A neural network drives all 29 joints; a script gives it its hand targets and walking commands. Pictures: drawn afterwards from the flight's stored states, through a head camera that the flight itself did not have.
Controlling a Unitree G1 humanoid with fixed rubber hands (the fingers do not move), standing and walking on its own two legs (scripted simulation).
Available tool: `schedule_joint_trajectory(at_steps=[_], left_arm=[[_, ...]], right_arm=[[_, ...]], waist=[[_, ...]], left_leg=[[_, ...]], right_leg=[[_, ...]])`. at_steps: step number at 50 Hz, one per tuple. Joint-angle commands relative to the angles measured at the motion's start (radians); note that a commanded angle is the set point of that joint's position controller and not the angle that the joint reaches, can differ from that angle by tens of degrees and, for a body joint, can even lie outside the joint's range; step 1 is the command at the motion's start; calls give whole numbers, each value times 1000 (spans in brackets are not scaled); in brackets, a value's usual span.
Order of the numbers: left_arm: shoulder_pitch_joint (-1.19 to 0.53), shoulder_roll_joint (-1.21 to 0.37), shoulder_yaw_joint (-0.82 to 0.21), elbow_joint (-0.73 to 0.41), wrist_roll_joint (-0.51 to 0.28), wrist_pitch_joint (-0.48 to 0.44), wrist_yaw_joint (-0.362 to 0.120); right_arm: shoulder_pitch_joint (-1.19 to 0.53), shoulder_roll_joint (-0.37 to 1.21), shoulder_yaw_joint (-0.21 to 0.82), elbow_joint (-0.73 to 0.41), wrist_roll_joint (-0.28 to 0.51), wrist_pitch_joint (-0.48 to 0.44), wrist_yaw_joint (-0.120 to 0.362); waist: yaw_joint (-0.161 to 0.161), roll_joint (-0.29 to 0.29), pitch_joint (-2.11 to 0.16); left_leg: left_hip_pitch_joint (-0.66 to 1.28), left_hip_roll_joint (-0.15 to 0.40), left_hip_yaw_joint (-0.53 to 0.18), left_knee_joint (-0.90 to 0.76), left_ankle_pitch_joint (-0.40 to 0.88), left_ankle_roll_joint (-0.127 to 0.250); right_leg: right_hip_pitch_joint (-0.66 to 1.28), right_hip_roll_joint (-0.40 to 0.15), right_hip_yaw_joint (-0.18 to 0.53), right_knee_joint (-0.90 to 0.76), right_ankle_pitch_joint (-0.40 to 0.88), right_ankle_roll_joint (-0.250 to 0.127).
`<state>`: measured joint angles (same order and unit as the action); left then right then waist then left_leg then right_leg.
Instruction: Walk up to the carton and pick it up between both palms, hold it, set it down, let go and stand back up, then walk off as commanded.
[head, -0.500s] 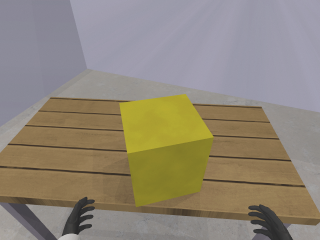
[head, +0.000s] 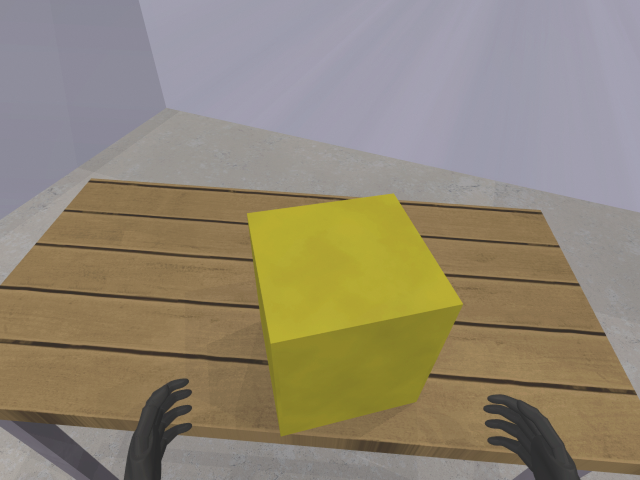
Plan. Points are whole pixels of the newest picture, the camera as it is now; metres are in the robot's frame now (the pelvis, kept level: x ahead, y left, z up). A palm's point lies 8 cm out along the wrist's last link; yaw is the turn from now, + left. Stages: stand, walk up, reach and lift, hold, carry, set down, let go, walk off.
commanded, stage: reach and lift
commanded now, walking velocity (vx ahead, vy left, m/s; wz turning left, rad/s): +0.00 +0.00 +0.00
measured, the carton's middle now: (337, 314) +0.37 -0.01 +0.01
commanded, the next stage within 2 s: none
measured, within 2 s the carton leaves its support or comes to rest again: neither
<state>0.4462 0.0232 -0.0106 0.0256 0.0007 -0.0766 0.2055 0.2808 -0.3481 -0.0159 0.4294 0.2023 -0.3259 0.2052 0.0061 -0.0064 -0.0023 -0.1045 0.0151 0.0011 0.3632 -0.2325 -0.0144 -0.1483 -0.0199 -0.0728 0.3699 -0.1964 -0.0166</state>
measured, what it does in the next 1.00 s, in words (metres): stands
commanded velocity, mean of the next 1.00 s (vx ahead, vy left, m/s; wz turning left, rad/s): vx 0.00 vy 0.00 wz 0.00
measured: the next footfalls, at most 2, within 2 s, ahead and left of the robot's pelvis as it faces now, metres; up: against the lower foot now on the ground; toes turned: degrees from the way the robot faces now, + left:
none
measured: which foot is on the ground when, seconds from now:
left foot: down 0.00-1.00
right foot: down 0.00-1.00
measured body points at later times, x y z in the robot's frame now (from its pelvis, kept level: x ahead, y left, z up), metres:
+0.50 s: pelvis -0.01 -0.01 +0.00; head -0.04 -0.01 +0.45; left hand +0.23 +0.18 +0.05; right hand +0.21 -0.25 +0.02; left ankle -0.02 +0.13 -0.75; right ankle +0.00 -0.11 -0.75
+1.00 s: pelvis -0.02 -0.01 +0.00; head -0.02 +0.00 +0.45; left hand +0.27 +0.17 +0.09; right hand +0.29 -0.24 +0.07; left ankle -0.02 +0.13 -0.75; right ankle +0.00 -0.11 -0.75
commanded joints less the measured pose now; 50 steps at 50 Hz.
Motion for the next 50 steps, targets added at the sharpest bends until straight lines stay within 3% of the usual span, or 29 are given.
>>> schedule_joint_trajectory(at_steps=[1,2,4,6,7,10,12,14,16,17,19,24,25,26,27,28,30,32,36,37,38,41,45,46,47,50], left_arm=[[21,-8,-126,-265,-9,-63,24],[9,-5,-125,-289,5,-55,31],[-14,-11,-120,-297,13,-42,36],[-37,-19,-117,-277,10,-22,36],[-70,-16,-119,-283,16,-12,41],[-130,-22,-112,-248,13,30,41],[-205,-11,-124,-297,-13,55,51],[-253,-10,-110,-306,-20,88,57],[-291,10,-81,-277,-23,125,59],[-306,-1,-93,-286,-30,151,59],[-350,13,-61,-266,-33,189,61],[-420,-1,-4,-258,-9,307,59],[-423,6,-1,-279,-19,332,60],[-447,15,29,-282,-11,354,62],[-474,18,13,-329,-30,370,61],[-515,22,32,-322,-23,383,58],[-557,51,62,-365,-35,396,62],[-587,46,79,-426,-30,420,70],[-600,34,73,-440,-54,472,60],[-611,32,80,-406,-44,488,59],[-617,40,96,-437,-38,502,60],[-660,48,124,-383,-29,568,52],[-738,62,154,-444,-39,625,53],[-760,62,155,-447,-41,634,54],[-787,65,165,-487,-42,638,60],[-875,75,184,-447,-47,669,68]], right_arm=[[27,-190,-12,-160,199,-84,11],[10,-213,-22,-140,207,-85,15],[-18,-218,-25,-145,211,-79,10],[-57,-247,-40,-151,201,-70,8],[-77,-234,-33,-167,208,-61,7],[-113,-212,-17,-202,194,-25,0],[-185,-236,-49,-248,197,-8,-4],[-221,-228,-42,-302,199,11,-13],[-261,-243,-60,-348,195,38,-28],[-267,-236,-53,-363,188,56,-35],[-303,-243,-65,-385,186,92,-47],[-375,-249,-44,-338,188,199,-67],[-377,-262,-52,-337,195,217,-72],[-400,-262,-47,-355,197,232,-79],[-430,-271,-50,-374,190,247,-85],[-467,-276,-50,-368,196,265,-89],[-496,-279,-55,-411,199,275,-104],[-525,-285,-44,-422,222,297,-107],[-542,-293,-41,-414,228,337,-116],[-556,-285,-29,-368,238,351,-115],[-575,-301,-33,-400,242,357,-117],[-636,-324,-33,-363,239,399,-123],[-739,-327,-23,-416,251,425,-140],[-751,-341,-28,-401,247,435,-141],[-766,-337,-28,-419,256,440,-139],[-865,-341,-27,-381,260,467,-134]], waist=[[51,-39,-108],[43,-12,-97],[41,-21,-91],[26,-63,-86],[40,-41,-72],[53,-65,-52],[50,-47,-77],[71,-68,-69],[81,-89,-63],[68,-98,-44],[89,-107,-26],[114,-69,-5],[105,-61,0],[123,-67,-7],[98,-78,-52],[113,-73,-50],[115,-80,-90],[125,-52,-110],[99,-52,-158],[99,-32,-137],[112,-40,-152],[112,-32,-132],[132,-38,-180],[118,-57,-171],[133,-39,-209],[146,-42,-209]], left_leg=[[107,-4,-35,-4,445,-58],[117,-3,-40,-9,456,-64],[106,-4,-36,-16,432,-63],[92,-3,-32,-22,394,-62],[75,-5,-30,-37,347,-56],[29,-10,-16,-51,254,-44],[39,-5,-12,-61,188,-46],[22,-9,0,-63,165,-33],[2,-6,7,-72,136,-26],[-2,-6,7,-76,119,-20],[-24,-4,17,-94,69,-12],[3,7,25,-115,104,-21],[19,6,19,-116,109,-26],[16,5,28,-113,136,-23],[43,5,19,-98,169,-26],[36,8,27,-103,179,-26],[36,-2,32,-94,211,-26],[56,-1,30,-78,247,-34],[105,0,25,-56,357,-44],[100,0,22,-55,360,-44],[101,3,24,-64,333,-44],[97,5,22,-62,348,-46],[107,-3,32,-46,411,-43],[102,2,24,-47,399,-42],[113,1,24,-46,410,-47],[84,8,26,-54,352,-40]], right_leg=[[45,113,57,-53,227,-77],[31,112,54,-57,232,-81],[43,113,60,-59,228,-79],[32,119,55,-63,199,-79],[35,109,59,-66,177,-82],[50,105,72,-69,132,-75],[21,100,70,-70,89,-76],[17,94,74,-66,74,-74],[20,91,75,-60,64,-70],[20,85,78,-67,57,-70],[21,77,86,-71,2,-63],[21,88,87,-89,22,-76],[16,88,83,-93,28,-74],[24,93,89,-88,49,-75],[29,96,83,-85,78,-75],[30,98,84,-85,83,-76],[55,100,92,-79,115,-64],[52,106,90,-69,128,-71],[63,118,77,-73,211,-73],[62,114,85,-82,201,-75],[63,119,84,-78,179,-74],[60,122,86,-81,181,-72],[79,118,81,-69,233,-60],[75,124,85,-71,221,-65],[84,124,86,-68,220,-65],[62,120,84,-69,178,-67]])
